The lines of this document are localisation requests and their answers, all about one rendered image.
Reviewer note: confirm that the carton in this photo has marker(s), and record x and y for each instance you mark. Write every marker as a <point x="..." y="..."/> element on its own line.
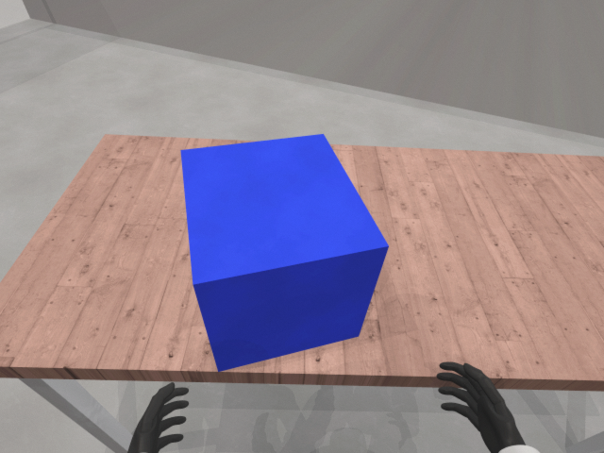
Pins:
<point x="285" y="256"/>

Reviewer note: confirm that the table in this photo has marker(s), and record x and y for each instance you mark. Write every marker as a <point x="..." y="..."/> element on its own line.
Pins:
<point x="495" y="259"/>

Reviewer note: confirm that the right robot hand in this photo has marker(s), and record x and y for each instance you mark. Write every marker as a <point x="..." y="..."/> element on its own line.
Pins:
<point x="487" y="410"/>

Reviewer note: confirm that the left robot hand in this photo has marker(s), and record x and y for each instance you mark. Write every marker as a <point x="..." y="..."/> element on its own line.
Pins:
<point x="146" y="436"/>

